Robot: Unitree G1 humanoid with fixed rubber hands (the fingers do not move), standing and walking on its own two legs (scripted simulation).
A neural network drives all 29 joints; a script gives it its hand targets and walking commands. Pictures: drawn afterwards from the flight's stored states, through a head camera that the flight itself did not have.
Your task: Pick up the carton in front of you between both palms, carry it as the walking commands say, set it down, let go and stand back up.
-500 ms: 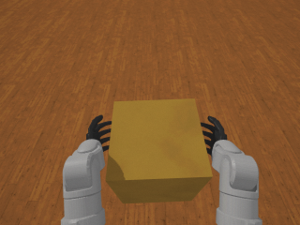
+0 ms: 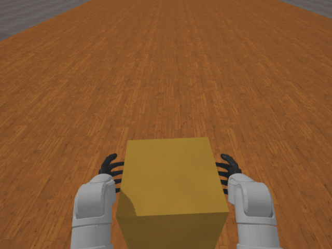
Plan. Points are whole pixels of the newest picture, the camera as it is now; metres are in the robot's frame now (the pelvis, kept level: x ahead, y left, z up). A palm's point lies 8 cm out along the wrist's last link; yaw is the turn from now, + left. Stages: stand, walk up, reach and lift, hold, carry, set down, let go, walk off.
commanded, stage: carry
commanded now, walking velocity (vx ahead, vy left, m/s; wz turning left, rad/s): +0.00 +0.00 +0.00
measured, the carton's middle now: (170, 199) +0.27 +0.00 +0.00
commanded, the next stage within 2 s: hold in 0.82 s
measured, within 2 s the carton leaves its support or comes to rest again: neither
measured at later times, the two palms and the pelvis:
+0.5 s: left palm (105, 198) +0.24 +0.16 +0.05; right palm (232, 198) +0.24 -0.14 +0.05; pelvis -0.05 +0.00 +0.00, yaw +0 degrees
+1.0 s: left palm (97, 204) +0.23 +0.17 +0.06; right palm (227, 203) +0.23 -0.13 +0.05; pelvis -0.06 +0.01 +0.01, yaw +3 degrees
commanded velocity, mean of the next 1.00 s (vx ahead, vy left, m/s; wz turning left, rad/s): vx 0.00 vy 0.00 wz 0.00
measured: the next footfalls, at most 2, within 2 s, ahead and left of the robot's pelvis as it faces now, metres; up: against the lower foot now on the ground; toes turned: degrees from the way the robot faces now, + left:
none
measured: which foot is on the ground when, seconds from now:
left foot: down 0.00-1.00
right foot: down 0.00-1.00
